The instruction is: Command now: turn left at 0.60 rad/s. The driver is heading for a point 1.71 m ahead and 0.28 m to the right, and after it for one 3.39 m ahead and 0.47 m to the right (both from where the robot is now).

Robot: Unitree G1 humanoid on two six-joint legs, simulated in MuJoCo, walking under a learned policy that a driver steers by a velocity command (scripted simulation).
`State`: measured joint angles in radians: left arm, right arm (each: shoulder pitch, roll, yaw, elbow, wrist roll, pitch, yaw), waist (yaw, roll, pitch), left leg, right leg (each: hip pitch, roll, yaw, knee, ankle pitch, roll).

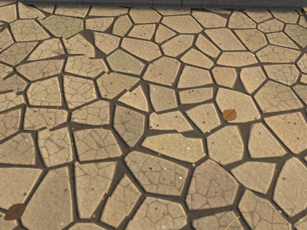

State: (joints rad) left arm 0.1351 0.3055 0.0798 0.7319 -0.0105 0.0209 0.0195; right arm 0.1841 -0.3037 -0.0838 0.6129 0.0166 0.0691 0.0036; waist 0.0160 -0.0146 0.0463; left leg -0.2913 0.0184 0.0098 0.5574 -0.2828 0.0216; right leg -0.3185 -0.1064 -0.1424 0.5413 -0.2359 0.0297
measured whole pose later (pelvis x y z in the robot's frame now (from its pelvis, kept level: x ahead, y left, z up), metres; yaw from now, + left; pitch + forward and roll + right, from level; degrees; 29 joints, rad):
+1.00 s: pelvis +0.00 -0.04 -0.01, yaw -16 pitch +3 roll +0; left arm 0.13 0.29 0.08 0.57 0.00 0.05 -0.02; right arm 0.18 -0.32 -0.10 0.70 -0.01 0.02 -0.03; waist -0.02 0.04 0.05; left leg -0.39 0.11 0.08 0.90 -0.52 -0.06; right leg -0.37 0.02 -0.03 0.63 -0.32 -0.05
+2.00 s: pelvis +0.30 -0.14 -0.04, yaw -5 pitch +3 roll +0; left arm 0.08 0.28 0.05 0.64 0.00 -0.11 -0.04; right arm 0.42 -0.30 -0.06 0.77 0.04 -0.03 -0.03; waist -0.08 0.01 0.02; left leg -0.27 -0.05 -0.18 1.18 -0.56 0.01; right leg -0.41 0.04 0.03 0.56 -0.20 -0.02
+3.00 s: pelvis +0.86 -0.14 -0.07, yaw -6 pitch +2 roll +3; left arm 0.10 0.28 0.05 0.67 -0.02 -0.03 -0.07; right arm 0.34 -0.30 -0.09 0.81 0.02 -0.05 -0.02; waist -0.05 -0.04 0.04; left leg 0.04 0.04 0.27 0.59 -0.57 -0.04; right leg -0.46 -0.02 -0.02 0.52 -0.07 -0.09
